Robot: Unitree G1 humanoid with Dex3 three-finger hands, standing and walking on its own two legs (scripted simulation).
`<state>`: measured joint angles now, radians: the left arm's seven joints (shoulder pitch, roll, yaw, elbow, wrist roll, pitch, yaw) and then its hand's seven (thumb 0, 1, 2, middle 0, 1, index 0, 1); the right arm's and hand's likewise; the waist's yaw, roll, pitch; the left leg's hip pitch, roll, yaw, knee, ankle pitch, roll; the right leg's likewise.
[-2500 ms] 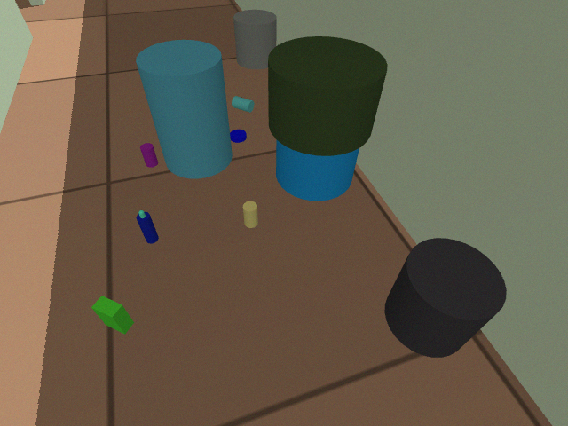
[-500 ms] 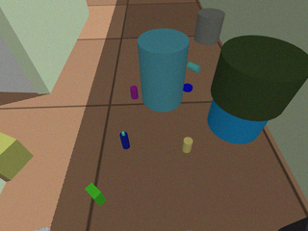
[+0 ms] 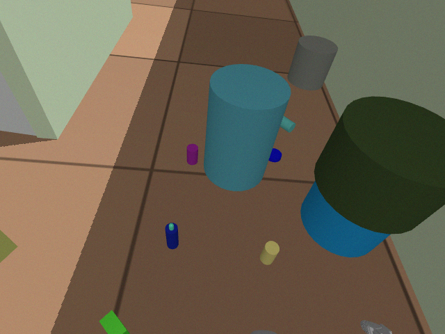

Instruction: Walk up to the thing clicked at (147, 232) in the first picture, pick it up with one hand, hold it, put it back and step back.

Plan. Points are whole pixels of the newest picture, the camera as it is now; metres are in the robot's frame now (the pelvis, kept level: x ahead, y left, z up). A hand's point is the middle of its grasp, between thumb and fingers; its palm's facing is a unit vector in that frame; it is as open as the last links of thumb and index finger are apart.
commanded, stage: walk up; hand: left
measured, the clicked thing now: (172, 234) +0.64 +0.16 -0.67
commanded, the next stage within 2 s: none
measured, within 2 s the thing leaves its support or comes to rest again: neither
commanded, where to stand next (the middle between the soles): +0.31 -0.04 m, yaw +0 degrees
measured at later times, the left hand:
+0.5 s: hand (113, 291) +0.23 +0.21 -0.11, palm faces -0.03 -0.92 -0.40, open 7.4 cm
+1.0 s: hand (116, 269) +0.29 +0.22 -0.16, palm faces -0.05 -0.92 -0.40, open 7.4 cm
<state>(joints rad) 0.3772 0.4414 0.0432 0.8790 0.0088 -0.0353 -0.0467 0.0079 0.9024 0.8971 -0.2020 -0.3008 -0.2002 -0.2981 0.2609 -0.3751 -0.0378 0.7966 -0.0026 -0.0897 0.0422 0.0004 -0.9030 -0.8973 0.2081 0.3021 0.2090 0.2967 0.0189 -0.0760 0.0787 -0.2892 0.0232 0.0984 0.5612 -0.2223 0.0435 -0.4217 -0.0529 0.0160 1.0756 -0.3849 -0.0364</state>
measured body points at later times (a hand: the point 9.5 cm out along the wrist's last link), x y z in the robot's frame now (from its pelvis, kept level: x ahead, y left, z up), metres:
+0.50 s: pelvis +0.16 -0.06 +0.00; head +0.17 -0.08 +0.45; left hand +0.23 +0.26 -0.09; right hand +0.20 -0.38 -0.12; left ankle +0.20 +0.09 -0.68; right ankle +0.20 -0.17 -0.73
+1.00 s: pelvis +0.24 -0.05 -0.01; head +0.26 -0.05 +0.44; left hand +0.30 +0.27 -0.13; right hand +0.32 -0.37 -0.13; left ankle +0.29 +0.08 -0.73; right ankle +0.27 -0.18 -0.73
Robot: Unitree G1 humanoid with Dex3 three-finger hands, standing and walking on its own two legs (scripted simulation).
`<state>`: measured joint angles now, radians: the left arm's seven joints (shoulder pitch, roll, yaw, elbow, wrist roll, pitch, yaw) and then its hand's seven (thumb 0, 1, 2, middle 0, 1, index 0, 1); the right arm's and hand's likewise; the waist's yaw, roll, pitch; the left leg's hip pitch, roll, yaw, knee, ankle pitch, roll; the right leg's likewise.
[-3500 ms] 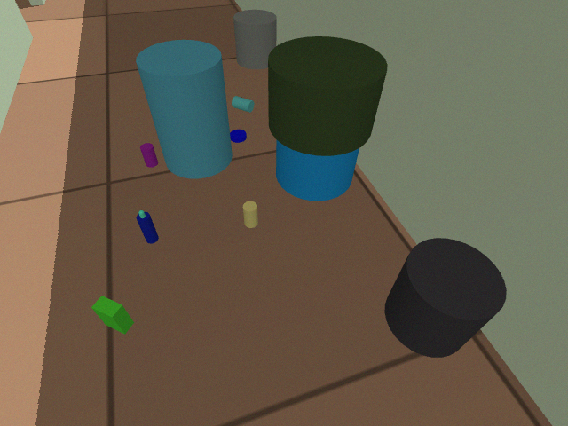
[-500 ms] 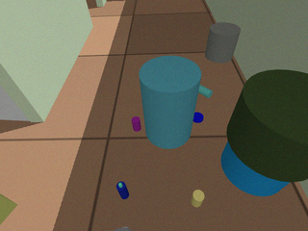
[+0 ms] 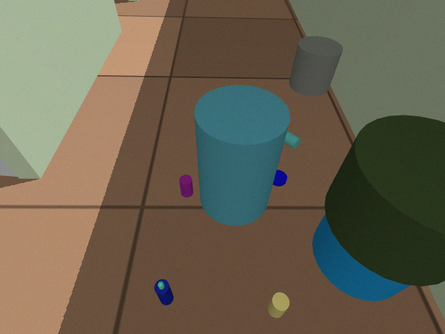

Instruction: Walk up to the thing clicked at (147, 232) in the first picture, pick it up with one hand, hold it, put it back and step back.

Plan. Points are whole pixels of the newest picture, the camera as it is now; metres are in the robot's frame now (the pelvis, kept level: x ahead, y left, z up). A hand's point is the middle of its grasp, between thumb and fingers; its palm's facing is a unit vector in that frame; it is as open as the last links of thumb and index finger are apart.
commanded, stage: walk up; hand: left
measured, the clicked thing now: (163, 291) +0.40 +0.22 -0.66
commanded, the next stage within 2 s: stand in 1.26 s
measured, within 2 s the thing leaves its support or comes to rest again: neither
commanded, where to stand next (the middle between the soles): +0.07 +0.01 m, yaw +0 degrees
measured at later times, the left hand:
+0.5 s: hand out of the picture +0.14 +0.26 -0.12, palm faces -0.01 -0.94 -0.34, open 7.4 cm
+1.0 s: hand out of the picture +0.11 +0.26 -0.13, palm faces +0.00 -0.94 -0.34, open 7.4 cm
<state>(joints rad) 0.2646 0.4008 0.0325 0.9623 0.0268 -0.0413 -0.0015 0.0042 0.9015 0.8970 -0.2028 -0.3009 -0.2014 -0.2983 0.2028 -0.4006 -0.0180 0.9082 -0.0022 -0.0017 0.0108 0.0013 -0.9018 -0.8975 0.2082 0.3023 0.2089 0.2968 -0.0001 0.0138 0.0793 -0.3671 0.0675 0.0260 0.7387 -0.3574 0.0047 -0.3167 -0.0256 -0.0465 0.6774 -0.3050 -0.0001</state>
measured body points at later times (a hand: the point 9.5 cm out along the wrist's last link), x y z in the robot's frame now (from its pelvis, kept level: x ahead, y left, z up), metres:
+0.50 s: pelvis +0.03 +0.01 +0.03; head +0.04 +0.01 +0.48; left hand +0.14 +0.31 -0.10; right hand +0.12 -0.30 -0.10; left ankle +0.05 +0.13 -0.72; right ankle +0.03 -0.13 -0.72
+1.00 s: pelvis +0.04 +0.00 +0.03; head +0.04 +0.01 +0.48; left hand +0.11 +0.31 -0.10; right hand +0.13 -0.29 -0.10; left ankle +0.05 +0.13 -0.72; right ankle +0.03 -0.13 -0.72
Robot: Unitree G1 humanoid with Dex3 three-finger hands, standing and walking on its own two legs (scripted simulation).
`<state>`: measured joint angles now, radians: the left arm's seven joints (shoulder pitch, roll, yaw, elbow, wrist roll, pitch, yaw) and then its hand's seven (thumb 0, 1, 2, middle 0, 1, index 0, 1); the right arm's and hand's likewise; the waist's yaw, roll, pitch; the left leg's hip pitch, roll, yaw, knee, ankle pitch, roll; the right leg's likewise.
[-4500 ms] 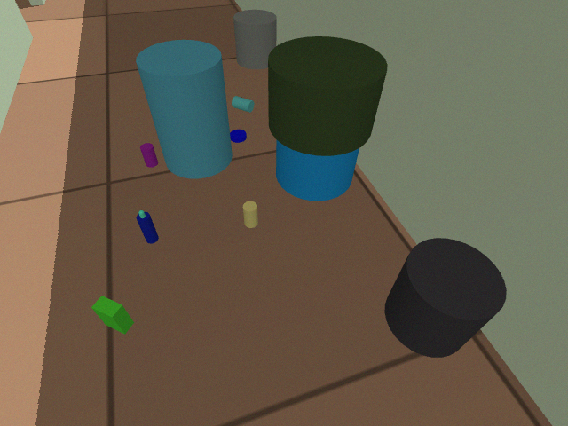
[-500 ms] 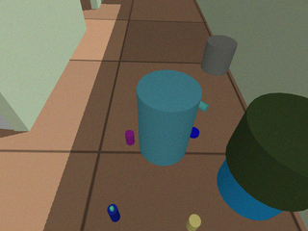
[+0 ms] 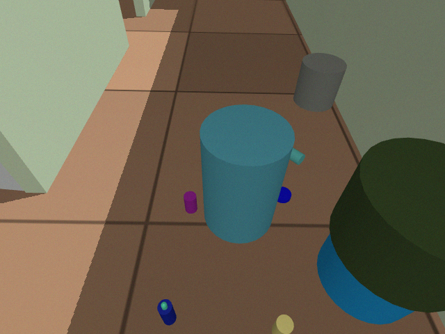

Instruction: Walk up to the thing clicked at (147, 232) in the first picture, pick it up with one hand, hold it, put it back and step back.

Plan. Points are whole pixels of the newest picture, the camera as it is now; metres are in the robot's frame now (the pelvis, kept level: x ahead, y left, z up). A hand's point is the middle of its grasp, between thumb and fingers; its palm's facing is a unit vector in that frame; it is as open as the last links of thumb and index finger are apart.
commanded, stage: walk up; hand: left
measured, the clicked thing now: (166, 311) +0.36 +0.20 -0.69
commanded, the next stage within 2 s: stand in 0.26 s
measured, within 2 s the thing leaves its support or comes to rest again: neither
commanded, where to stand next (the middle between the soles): +0.03 +0.00 m, yaw +0 degrees
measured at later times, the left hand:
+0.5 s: hand out of the picture +0.09 +0.25 -0.16, palm faces -0.03 -0.94 -0.34, open 7.4 cm
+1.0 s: hand out of the picture +0.07 +0.24 -0.16, palm faces -0.04 -0.94 -0.34, open 7.4 cm
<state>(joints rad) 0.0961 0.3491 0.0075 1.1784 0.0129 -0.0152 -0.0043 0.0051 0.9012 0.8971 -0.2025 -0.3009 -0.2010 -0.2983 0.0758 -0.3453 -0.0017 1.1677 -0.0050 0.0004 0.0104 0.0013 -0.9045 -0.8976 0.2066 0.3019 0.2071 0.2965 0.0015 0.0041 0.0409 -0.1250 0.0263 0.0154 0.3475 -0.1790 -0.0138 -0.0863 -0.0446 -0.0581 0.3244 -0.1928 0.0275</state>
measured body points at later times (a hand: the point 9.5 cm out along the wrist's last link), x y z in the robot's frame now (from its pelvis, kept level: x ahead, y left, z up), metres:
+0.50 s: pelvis +0.00 +0.00 +0.00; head +0.01 +0.00 +0.45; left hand +0.09 +0.30 -0.13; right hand +0.08 -0.30 -0.13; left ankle +0.01 +0.13 -0.75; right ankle -0.01 -0.13 -0.75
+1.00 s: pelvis +0.00 -0.01 +0.00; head +0.00 -0.01 +0.45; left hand +0.07 +0.29 -0.13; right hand +0.07 -0.32 -0.13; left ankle +0.01 +0.13 -0.75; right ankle -0.01 -0.13 -0.75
